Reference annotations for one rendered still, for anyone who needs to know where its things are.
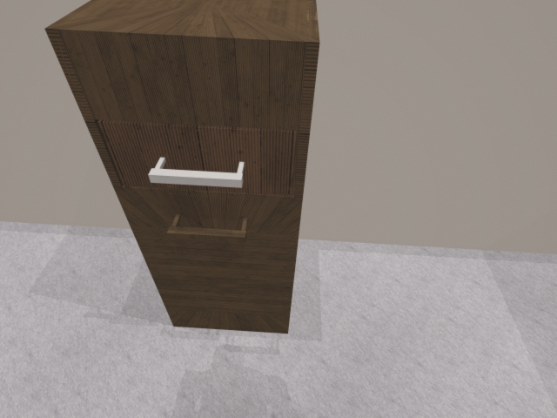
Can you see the drawer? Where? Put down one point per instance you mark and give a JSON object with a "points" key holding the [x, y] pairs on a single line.
{"points": [[269, 154]]}

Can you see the cabinet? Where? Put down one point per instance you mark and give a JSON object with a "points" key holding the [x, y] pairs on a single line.
{"points": [[235, 63]]}

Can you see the handle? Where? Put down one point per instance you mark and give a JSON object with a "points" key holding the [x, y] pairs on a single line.
{"points": [[176, 232], [185, 177]]}

